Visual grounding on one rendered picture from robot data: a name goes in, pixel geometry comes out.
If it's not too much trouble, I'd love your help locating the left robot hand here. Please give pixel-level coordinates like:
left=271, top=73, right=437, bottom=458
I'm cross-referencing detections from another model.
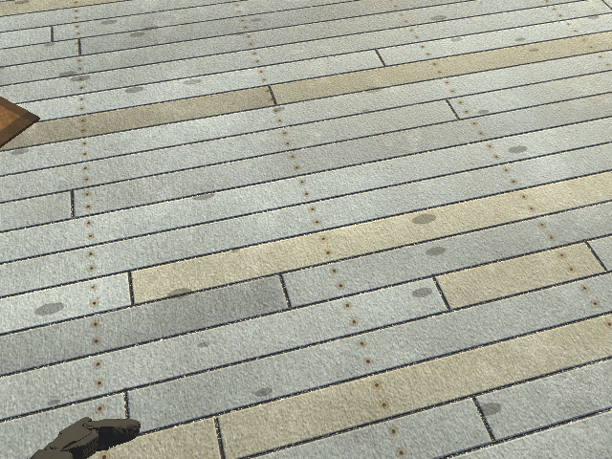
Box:
left=27, top=417, right=141, bottom=459

